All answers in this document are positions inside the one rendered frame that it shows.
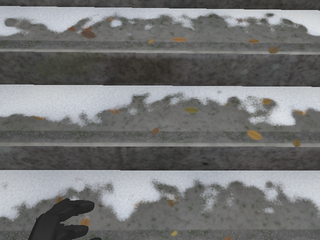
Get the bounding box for robot left hand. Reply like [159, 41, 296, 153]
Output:
[28, 198, 102, 240]

